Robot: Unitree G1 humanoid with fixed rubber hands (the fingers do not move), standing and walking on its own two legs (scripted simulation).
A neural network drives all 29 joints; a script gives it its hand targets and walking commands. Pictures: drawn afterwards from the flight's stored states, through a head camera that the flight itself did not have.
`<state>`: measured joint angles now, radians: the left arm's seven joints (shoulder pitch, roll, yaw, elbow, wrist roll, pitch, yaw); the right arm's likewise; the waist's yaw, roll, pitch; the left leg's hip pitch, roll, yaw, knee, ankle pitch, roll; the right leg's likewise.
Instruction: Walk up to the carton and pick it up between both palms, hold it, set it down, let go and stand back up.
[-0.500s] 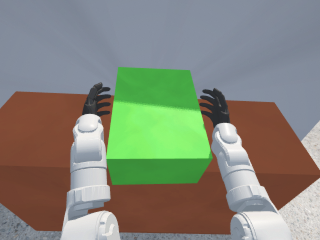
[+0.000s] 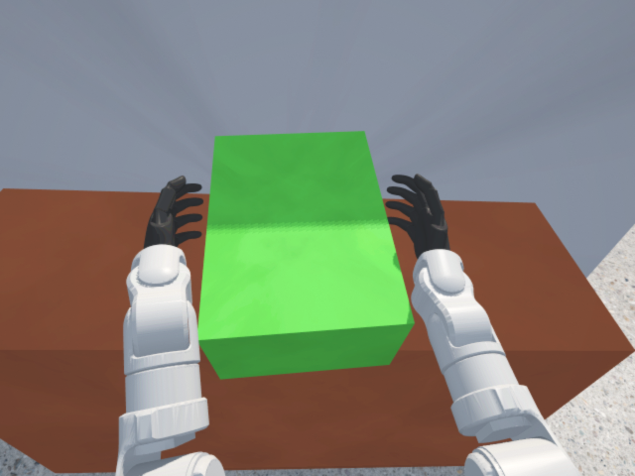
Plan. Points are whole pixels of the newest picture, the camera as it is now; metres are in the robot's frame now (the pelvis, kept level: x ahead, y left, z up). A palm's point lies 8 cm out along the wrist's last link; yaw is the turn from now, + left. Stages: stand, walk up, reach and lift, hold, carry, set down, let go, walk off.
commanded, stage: reach and lift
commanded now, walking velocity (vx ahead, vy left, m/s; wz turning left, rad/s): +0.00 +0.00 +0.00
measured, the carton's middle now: (298, 245) +0.41 -0.01 +0.08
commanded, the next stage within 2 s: hold in 0.36 s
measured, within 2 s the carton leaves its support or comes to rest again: neither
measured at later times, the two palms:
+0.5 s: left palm (163, 234) +0.35 +0.15 +0.17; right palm (437, 231) +0.33 -0.17 +0.16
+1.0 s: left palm (155, 235) +0.34 +0.15 +0.18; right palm (436, 232) +0.33 -0.16 +0.17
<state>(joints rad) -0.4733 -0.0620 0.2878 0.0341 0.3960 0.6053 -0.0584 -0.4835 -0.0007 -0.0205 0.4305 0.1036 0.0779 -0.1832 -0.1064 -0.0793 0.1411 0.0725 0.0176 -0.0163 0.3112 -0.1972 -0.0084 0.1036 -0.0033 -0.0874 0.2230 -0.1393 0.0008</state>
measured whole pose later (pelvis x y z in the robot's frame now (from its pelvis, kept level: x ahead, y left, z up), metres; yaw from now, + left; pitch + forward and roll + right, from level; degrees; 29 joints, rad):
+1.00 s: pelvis -0.03 +0.00 +0.00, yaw -1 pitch -12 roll +0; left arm -0.61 -0.07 0.34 0.05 0.44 0.70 -0.10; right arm -0.59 0.00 -0.08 0.45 0.07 0.14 -0.16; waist -0.08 -0.06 0.16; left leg 0.07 0.01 0.00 0.28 -0.14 0.00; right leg 0.07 -0.01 -0.08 0.24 -0.11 -0.01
